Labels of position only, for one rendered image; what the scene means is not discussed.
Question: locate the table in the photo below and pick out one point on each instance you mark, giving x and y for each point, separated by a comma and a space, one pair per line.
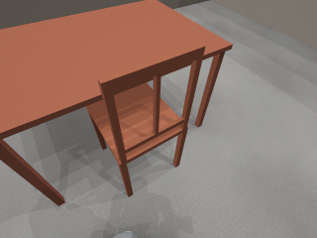
51, 68

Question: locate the chair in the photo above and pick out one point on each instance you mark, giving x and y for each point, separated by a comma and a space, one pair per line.
137, 120

